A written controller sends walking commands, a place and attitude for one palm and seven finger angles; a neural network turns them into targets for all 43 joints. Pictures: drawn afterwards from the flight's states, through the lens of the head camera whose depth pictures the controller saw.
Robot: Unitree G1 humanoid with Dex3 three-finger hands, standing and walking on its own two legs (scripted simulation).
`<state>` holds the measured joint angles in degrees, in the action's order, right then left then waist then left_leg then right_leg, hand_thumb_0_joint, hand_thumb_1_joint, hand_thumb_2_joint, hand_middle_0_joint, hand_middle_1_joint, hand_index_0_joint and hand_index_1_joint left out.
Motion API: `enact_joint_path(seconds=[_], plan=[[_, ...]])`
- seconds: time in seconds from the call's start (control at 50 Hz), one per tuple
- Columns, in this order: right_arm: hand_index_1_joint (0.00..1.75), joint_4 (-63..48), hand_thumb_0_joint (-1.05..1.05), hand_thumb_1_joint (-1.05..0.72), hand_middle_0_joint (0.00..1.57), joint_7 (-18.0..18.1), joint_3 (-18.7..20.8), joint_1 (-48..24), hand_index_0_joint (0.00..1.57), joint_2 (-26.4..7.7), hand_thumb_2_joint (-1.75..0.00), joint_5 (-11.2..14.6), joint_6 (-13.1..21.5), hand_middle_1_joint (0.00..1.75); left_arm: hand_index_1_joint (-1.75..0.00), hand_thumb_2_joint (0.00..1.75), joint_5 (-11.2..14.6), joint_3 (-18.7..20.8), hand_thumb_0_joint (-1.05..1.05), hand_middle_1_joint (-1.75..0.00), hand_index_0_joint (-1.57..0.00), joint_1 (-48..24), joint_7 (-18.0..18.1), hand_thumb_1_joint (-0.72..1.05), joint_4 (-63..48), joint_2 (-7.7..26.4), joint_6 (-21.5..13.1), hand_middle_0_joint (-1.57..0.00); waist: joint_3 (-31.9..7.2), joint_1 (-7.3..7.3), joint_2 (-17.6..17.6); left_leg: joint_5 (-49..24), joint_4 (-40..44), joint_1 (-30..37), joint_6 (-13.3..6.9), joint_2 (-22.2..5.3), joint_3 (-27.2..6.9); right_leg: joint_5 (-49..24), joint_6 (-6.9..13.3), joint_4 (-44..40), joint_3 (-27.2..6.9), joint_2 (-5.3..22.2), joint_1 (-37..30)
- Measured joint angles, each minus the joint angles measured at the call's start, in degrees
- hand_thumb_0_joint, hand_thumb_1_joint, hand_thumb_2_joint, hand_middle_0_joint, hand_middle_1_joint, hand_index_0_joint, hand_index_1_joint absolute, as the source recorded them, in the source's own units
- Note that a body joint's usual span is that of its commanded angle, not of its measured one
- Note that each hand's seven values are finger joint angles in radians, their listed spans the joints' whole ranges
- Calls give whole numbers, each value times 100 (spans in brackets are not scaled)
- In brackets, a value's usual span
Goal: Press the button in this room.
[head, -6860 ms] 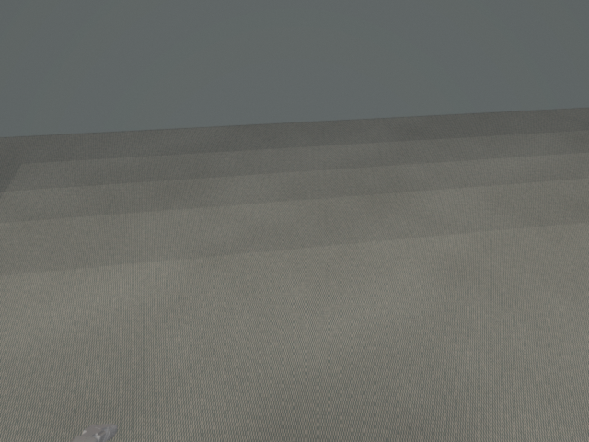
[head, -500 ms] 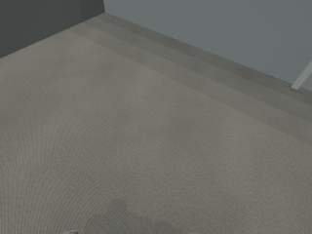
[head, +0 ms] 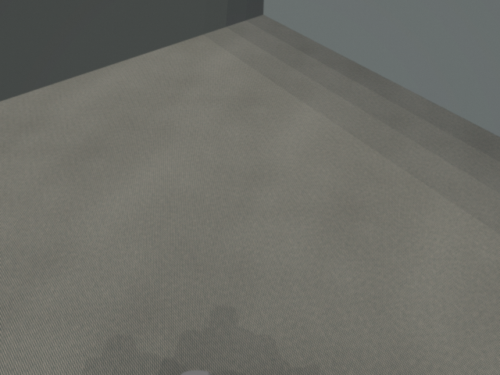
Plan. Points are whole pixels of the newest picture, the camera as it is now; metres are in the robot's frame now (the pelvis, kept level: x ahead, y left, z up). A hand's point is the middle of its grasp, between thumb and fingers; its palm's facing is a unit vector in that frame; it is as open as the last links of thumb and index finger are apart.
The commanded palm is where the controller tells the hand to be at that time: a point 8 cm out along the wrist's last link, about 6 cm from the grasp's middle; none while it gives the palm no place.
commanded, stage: turn or walk to find it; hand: left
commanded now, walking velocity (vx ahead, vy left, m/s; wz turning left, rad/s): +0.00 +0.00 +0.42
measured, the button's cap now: out of the picture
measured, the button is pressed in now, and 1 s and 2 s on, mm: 0 0 0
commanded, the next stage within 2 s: none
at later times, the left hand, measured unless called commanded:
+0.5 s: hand out of the picture +0.04 +0.23 -0.15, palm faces +0.21 -0.95 -0.25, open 7.3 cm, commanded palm none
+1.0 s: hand out of the picture -0.13 +0.23 -0.19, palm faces +0.44 -0.87 -0.23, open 7.3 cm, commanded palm none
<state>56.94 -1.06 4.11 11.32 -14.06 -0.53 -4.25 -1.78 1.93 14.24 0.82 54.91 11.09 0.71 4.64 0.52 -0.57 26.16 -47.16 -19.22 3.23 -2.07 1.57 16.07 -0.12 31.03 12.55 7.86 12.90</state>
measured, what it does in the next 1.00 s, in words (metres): steps on the spot, turning left: left foot, then right foot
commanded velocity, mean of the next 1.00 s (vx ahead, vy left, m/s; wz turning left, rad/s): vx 0.00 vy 0.00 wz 0.42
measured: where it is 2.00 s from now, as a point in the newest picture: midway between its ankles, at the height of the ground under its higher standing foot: outside the picture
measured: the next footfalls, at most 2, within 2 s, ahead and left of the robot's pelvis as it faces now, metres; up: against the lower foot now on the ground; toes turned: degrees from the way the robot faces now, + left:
left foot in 0.08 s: +0.02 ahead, +0.14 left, +0.00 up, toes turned +6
right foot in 0.54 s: +0.03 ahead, -0.10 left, +0.00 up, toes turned +10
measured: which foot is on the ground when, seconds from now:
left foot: up 0.00-0.06, down 0.08-0.54, up 0.56-0.92, down 0.94-1.00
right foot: down 0.00-0.06, up 0.08-0.52, down 0.54-0.94, up 0.96-1.00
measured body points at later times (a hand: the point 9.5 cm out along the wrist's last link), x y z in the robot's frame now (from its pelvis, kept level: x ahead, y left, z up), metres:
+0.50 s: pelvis -0.03 +0.01 +0.00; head -0.01 +0.01 +0.45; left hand +0.03 +0.28 -0.13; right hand +0.07 -0.22 -0.15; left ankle -0.02 +0.13 -0.74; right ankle -0.02 -0.11 -0.72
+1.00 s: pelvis -0.08 +0.02 -0.01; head -0.06 +0.06 +0.44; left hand -0.16 +0.27 -0.17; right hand +0.09 -0.19 -0.14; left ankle -0.13 +0.12 -0.74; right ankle -0.02 -0.11 -0.72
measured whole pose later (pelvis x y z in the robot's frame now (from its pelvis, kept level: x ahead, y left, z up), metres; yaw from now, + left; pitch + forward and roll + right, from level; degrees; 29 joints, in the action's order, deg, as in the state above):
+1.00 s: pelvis -0.08 +0.02 -0.01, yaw +25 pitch -1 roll +1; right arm 55.4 -1.0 3.3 10.5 -12.3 -0.8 -1.8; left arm -1.0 3.3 13.9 1.0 55.7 14.4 3.1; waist 4.7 0.6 -3.6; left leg 18.8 -35.3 -14.9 -0.3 -0.4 3.1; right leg 26.6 -3.1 46.6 7.5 8.8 20.2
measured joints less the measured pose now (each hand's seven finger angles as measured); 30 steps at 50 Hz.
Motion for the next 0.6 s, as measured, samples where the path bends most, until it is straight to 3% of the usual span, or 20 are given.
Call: enact_joint_path(seconds=[0.06, 0.08, 0.14, 0.18, 0.24, 0.4, 0.5, 0.54, 0.6], plan=[[30, -120, 0, -91, 20, -2, -56, -117, 20, 34, -90, 14, 124, 30, -30, 90, 30, 64, 1, -30, -21, 101, -1, 91, 94, 149, 64, -20, -12, 26, -83, -638, 1173, 468, -80, 29, 183, 138, -141, 363, 139, 131, 176], [30, -159, 0, -91, 20, -4, -61, -149, 20, 50, -90, 0, 187, 30, -30, 90, 59, 94, 1, -30, -21, 133, -5, 91, 110, 210, 108, -20, -33, 28, -122, -945, 1372, 504, -202, 53, 176, 248, -194, 636, 111, 182, 319], [30, -222, 0, -91, 20, 24, -123, -255, 20, 204, -90, -36, 280, 30, -30, 90, 71, 167, 1, -29, -20, 114, 32, 91, 230, 390, 317, -20, -20, 93, -299, -755, 1176, 432, -467, 158, 197, 1229, -299, 1932, -515, 54, 834], [30, -253, 0, -91, 20, 71, -167, -249, 20, 265, -90, -50, 302, 30, -30, 90, 74, 192, 1, -29, -20, 51, 11, 91, 287, 435, 376, -20, -62, 70, -259, -819, 1366, 485, -517, 172, 104, 1148, -333, 2605, -735, -88, 1090], [30, -253, 0, -91, 20, 100, -220, -232, 20, 320, -90, -45, 320, 30, -30, 90, 80, 193, 1, -29, -20, -57, -25, 91, 231, 449, 323, -20, -90, 59, -192, -1101, 1752, 586, -540, 221, -38, 854, -397, 2940, -904, -197, 1250], [30, -272, 0, -91, 20, 87, -184, -81, 21, 344, -90, -62, 298, 30, -30, 90, 110, 134, 1, -29, -20, -409, -15, 91, -42, 284, 248, -20, -135, -110, -8, -1458, 2078, 525, -542, 383, -380, 908, -448, 2143, -1100, -392, 976], [30, -240, 0, -91, 20, 72, -105, 83, 21, 258, -90, -82, 211, 30, -30, 90, 144, 67, 1, -29, -20, -612, -5, 91, -224, 113, 151, -20, -158, -242, 149, -1502, 1879, 260, -420, 482, -624, 665, -356, 881, -1078, -575, 443], [30, -234, 0, -91, 20, 60, -58, 179, 21, 207, -90, -48, 178, 30, -30, 90, 129, 36, 1, -29, -20, -592, 2, 91, -310, 62, 52, -20, -213, -236, 192, -1418, 1591, 47, -335, 547, -697, 217, -238, 31, -1022, -589, 102], [30, -163, 0, -91, 20, 52, 44, 227, 20, 91, -90, -48, 53, 30, -30, 90, 83, -20, 1, -29, -20, -538, 19, 91, -337, -94, -4, -20, -159, -247, 355, -277, 103, -481, -258, 580, -680, 127, 51, 119, -829, -577, 89]])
